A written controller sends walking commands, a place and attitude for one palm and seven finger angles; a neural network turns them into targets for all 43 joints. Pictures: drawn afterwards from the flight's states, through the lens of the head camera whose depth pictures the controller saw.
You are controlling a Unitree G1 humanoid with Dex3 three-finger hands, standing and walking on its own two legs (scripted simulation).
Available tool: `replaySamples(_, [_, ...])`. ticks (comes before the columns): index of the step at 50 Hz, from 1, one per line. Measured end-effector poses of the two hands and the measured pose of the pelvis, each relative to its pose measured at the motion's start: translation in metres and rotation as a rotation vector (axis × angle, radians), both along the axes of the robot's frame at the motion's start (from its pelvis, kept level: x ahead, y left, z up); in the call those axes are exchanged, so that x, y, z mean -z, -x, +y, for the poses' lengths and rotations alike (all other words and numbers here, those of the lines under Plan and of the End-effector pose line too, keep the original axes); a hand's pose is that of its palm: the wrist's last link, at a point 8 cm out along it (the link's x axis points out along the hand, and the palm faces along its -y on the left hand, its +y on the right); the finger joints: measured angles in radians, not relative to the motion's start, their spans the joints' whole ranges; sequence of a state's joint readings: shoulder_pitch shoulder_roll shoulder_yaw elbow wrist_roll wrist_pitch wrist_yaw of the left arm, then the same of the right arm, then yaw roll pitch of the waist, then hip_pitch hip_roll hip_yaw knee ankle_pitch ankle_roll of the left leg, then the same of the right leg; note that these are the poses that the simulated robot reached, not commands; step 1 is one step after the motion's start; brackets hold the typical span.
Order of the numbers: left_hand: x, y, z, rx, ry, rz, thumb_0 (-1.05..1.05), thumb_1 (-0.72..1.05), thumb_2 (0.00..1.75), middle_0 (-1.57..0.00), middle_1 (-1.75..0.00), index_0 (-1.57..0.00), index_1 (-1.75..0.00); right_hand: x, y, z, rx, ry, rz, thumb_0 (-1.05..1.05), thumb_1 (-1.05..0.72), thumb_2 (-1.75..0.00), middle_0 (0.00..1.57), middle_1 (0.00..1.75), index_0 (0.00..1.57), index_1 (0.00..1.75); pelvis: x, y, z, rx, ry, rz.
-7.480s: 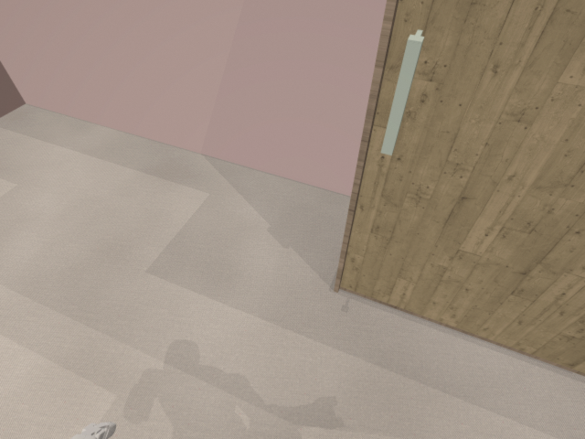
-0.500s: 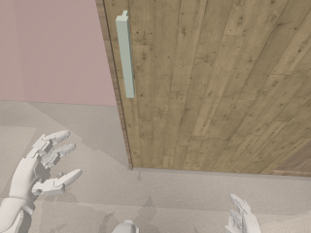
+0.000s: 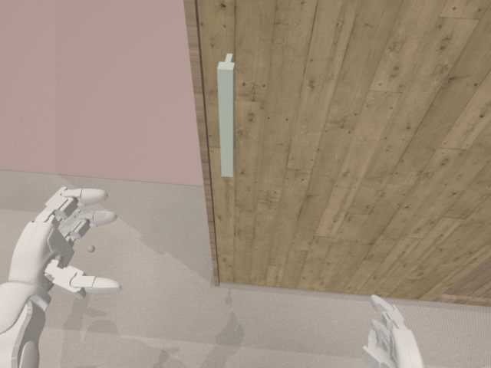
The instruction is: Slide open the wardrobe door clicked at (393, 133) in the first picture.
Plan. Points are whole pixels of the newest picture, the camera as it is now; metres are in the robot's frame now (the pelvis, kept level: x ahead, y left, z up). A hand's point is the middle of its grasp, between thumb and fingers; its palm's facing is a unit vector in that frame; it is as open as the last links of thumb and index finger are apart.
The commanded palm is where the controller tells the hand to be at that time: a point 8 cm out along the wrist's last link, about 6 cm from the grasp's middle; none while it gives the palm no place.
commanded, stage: raise the hand with hooked fingers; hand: left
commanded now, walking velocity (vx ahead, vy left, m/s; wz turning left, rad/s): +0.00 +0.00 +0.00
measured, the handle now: (228, 120) +0.53 +0.09 +0.13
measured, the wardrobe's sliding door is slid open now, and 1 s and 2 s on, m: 0.00 0.00 0.00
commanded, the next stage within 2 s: move the hooked fingers beside the handle in 0.88 s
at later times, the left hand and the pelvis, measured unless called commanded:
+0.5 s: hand (64, 209) +0.27 +0.27 +0.16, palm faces +0.06 -1.00 -0.05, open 14.0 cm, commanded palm +0.23 +0.31 +0.16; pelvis -0.01 -0.01 +0.02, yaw +0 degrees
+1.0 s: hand (83, 213) +0.27 +0.25 +0.15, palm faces +0.07 -1.00 -0.04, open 14.0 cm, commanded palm +0.24 +0.29 +0.16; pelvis +0.00 -0.02 +0.02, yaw +0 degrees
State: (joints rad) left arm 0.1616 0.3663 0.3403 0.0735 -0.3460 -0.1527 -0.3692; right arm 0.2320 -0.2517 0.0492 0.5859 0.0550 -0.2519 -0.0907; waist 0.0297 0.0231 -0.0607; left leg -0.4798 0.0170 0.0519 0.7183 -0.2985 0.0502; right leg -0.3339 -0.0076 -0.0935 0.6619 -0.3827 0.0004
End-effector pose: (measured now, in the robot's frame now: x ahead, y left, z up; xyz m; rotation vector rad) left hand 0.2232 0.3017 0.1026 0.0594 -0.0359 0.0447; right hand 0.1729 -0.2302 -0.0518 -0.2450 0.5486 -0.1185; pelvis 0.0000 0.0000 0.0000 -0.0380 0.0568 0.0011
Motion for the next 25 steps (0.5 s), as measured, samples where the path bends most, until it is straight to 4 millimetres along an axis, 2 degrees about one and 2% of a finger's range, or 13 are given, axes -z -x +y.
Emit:
replaySamples(5, [-0.016,-0.004,0.008,-0.008,0.000,-0.006,0.00,-0.42,0.33,-0.30,-1.15,-0.30,-1.15,-0.005,-0.004,0.011,-0.024,-0.023,-0.015,0.01,-0.90,-0.90,0.20,0.30,0.20,0.30,-0.005,0.001,0.001,-0.002,-0.002,-0.022])
replaySamples(10, [-0.030,-0.006,0.016,-0.022,0.001,-0.010,-0.01,-0.47,0.31,-0.30,-1.18,-0.30,-1.18,-0.004,0.001,0.014,-0.032,-0.032,0.001,0.01,-0.90,-0.90,0.21,0.30,0.20,0.30,-0.009,0.003,-0.001,-0.005,-0.004,-0.042])
replaySamples(21, [-0.057,-0.016,0.025,-0.026,-0.004,-0.024,-0.01,-0.50,0.30,-0.30,-1.20,-0.30,-1.20,-0.002,0.020,-0.003,0.003,-0.021,0.043,0.01,-0.90,-0.90,0.21,0.30,0.20,0.30,-0.015,0.008,-0.008,-0.007,-0.010,-0.074])
replaySamples(25, [-0.060,-0.019,0.022,-0.017,0.005,-0.015,-0.01,-0.50,0.30,-0.30,-1.20,-0.30,-1.20,-0.003,0.024,-0.011,0.016,-0.022,0.042,0.01,-0.90,-0.90,0.21,0.30,0.20,0.30,-0.017,0.008,-0.010,-0.004,-0.013,-0.076])
